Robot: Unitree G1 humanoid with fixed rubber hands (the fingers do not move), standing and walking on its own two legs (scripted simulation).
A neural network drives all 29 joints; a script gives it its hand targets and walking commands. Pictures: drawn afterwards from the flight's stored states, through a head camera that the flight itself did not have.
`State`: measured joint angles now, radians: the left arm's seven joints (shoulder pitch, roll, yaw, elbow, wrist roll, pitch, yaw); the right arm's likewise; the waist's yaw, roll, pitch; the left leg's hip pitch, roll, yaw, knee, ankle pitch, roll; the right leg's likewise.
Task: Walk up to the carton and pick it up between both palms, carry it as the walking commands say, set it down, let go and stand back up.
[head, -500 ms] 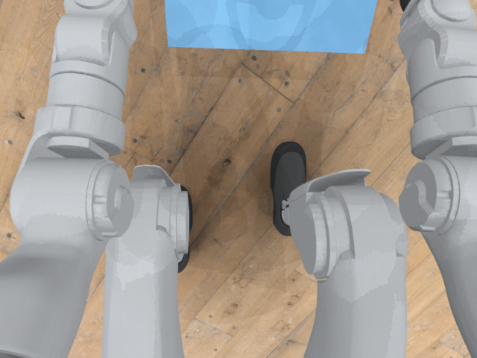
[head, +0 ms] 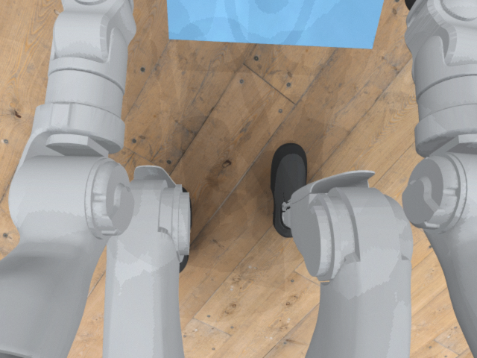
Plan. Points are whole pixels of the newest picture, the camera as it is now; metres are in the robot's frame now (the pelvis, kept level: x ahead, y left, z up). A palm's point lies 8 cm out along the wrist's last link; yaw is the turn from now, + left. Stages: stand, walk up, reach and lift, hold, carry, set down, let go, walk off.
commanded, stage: set down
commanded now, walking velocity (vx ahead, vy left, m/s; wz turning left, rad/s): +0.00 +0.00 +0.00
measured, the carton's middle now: out of the picture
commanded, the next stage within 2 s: none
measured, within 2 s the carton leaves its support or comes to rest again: neither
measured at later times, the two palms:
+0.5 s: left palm out of the picture +0.54 +0.10 -0.22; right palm out of the picture +0.51 -0.25 -0.21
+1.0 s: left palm out of the picture +0.53 +0.12 -0.22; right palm out of the picture +0.50 -0.25 -0.21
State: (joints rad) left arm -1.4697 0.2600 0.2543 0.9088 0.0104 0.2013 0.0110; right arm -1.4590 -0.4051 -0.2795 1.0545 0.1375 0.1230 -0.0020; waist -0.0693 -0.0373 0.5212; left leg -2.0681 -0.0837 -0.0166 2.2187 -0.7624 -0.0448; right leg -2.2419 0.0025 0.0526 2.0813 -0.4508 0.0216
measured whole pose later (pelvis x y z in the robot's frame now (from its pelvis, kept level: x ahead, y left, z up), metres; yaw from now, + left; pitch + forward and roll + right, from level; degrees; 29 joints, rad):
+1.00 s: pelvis -0.01 +0.00 -0.01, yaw +1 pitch +34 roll +1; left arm -1.46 0.33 0.08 1.01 -0.07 0.11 0.09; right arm -1.47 -0.42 -0.28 1.20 0.14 0.02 -0.06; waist -0.07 -0.04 0.52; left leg -2.09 -0.09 -0.01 2.23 -0.72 -0.04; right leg -2.25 -0.01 0.05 2.09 -0.42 0.02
